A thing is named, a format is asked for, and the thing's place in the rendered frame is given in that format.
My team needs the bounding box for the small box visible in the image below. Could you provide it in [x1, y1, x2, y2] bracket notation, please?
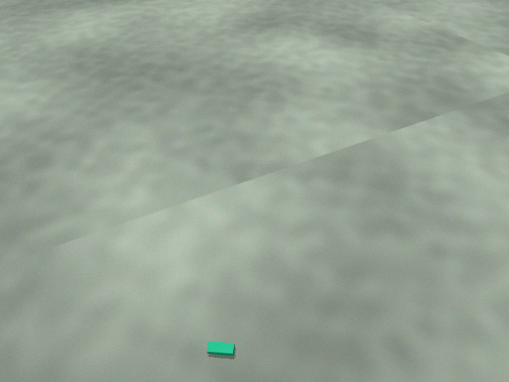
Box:
[207, 341, 235, 356]

